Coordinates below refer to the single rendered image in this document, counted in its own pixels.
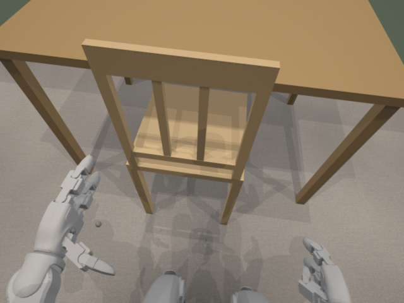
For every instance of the robot left forearm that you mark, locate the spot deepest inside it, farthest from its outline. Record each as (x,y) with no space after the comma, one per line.
(38,280)

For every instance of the robot left shin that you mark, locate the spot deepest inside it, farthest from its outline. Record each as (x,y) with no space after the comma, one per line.
(170,272)

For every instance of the robot left hand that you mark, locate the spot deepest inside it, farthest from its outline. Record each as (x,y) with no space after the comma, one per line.
(66,212)

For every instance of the robot right thigh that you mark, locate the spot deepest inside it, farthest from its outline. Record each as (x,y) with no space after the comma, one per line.
(248,296)

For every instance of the chair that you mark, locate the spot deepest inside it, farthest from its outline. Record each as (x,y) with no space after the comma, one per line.
(186,131)

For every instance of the robot right hand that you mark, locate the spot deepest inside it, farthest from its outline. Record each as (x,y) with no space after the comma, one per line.
(329,285)

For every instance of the table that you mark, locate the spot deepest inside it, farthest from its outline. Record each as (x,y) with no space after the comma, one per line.
(326,48)

